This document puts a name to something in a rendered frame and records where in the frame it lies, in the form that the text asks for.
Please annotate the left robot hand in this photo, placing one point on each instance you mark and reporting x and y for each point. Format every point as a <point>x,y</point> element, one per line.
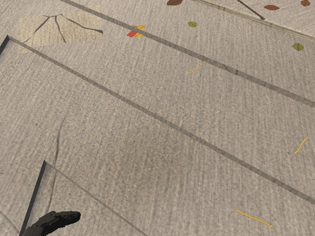
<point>52,221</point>

